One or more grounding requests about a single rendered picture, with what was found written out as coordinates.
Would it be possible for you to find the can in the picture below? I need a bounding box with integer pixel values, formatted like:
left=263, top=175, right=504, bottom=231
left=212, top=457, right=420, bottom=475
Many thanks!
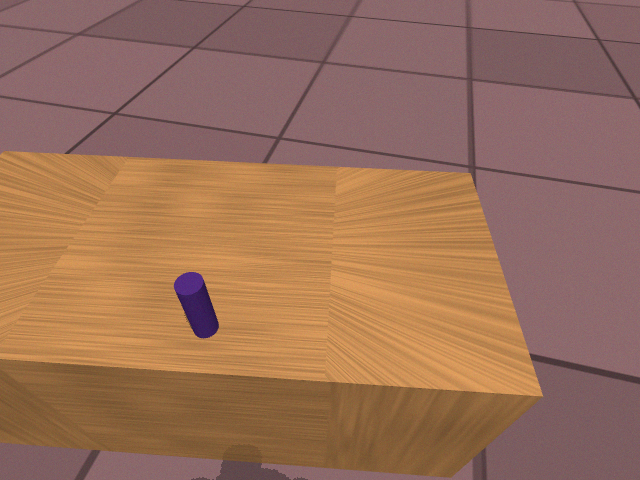
left=174, top=272, right=219, bottom=338

